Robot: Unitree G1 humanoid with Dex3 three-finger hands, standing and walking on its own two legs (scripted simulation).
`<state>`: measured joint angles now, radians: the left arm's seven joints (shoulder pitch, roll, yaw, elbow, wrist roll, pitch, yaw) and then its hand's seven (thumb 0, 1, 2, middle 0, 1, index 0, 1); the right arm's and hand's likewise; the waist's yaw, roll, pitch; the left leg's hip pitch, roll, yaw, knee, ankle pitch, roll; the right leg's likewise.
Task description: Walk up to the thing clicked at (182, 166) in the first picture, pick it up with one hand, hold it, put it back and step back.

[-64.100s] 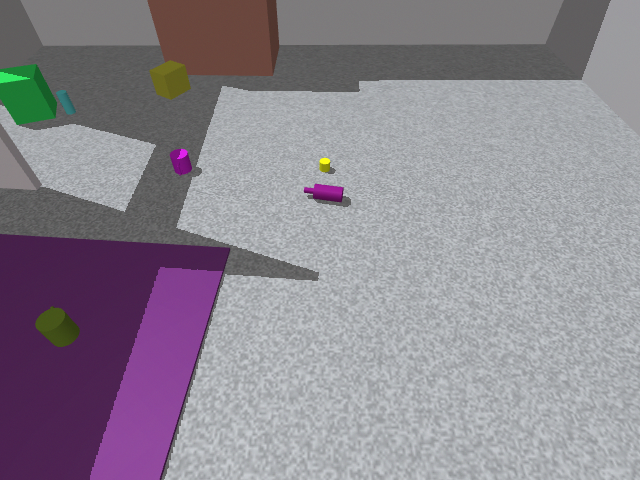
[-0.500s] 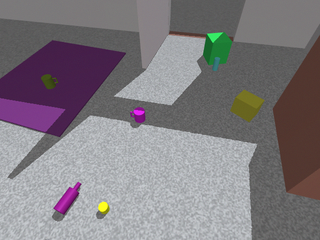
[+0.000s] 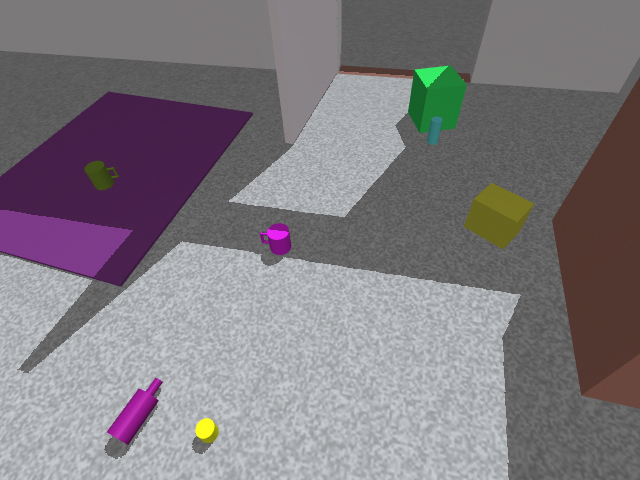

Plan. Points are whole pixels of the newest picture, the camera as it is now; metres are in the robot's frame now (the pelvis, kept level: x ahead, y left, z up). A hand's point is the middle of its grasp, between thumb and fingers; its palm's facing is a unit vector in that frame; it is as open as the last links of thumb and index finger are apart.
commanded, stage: step back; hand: left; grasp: from above
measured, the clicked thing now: (275, 238) +1.09 +0.23 -0.72
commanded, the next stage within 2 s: stand in 0.32 s
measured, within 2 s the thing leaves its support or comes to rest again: neither
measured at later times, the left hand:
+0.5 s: hand out of the picture +0.12 +0.28 -0.14, palm faces -0.02 -0.94 -0.34, open 7.4 cm
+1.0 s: hand out of the picture +0.10 +0.27 -0.14, palm faces -0.05 -0.93 -0.35, open 7.4 cm
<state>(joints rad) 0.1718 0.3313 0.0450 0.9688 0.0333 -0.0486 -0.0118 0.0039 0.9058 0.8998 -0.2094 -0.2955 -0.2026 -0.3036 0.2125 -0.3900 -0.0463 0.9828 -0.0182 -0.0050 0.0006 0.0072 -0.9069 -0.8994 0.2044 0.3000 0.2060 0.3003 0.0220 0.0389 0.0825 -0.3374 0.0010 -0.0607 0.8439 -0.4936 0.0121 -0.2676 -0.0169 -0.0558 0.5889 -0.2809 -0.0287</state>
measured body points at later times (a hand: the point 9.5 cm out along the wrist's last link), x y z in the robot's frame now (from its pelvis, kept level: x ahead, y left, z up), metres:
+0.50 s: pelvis +0.03 +0.02 +0.01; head +0.03 +0.03 +0.46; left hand +0.12 +0.33 -0.12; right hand +0.13 -0.27 -0.11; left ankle +0.03 +0.15 -0.73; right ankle +0.02 -0.11 -0.73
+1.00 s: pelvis +0.02 +0.01 +0.02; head +0.03 +0.01 +0.47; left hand +0.11 +0.32 -0.11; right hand +0.09 -0.29 -0.12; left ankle +0.03 +0.15 -0.73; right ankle +0.02 -0.11 -0.73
